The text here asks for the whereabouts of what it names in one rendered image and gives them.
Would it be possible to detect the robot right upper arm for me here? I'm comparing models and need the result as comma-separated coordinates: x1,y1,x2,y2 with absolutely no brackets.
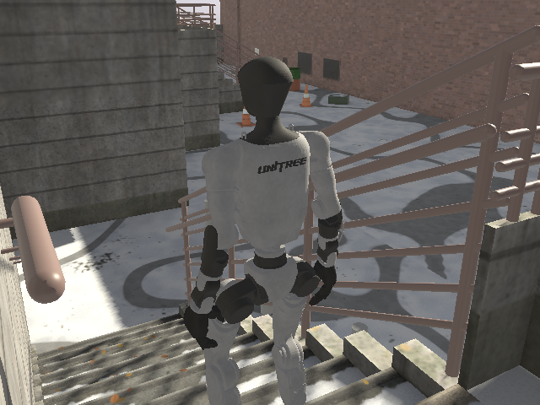
296,131,341,219

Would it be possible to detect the robot left upper arm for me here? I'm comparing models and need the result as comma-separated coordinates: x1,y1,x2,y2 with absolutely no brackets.
202,142,240,250

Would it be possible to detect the right robot hand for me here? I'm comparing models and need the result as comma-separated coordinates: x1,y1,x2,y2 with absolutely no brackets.
309,260,337,306

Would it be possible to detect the humanoid robot torso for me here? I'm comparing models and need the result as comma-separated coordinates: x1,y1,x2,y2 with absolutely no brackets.
232,124,311,305

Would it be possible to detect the right robot forearm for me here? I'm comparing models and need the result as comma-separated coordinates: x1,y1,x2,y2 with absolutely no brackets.
316,201,343,267

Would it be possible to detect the left robot forearm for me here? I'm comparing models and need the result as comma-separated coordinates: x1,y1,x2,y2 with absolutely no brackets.
190,225,229,314

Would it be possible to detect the robot head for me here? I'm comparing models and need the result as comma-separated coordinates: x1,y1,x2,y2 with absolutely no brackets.
237,57,299,145

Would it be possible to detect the left robot hand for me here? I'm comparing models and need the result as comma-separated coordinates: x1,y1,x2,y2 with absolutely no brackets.
182,305,224,350

